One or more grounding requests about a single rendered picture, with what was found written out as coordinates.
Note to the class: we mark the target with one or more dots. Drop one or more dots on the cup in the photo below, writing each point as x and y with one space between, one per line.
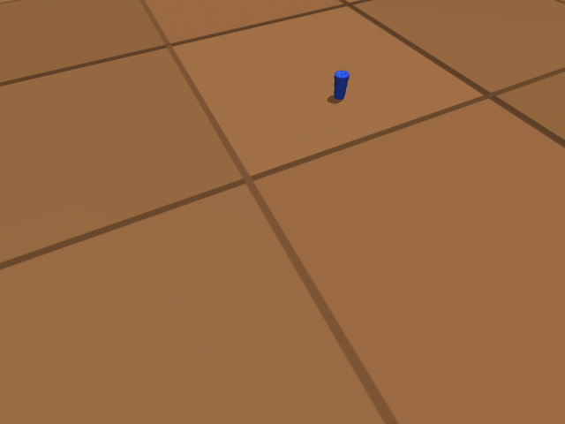
341 82

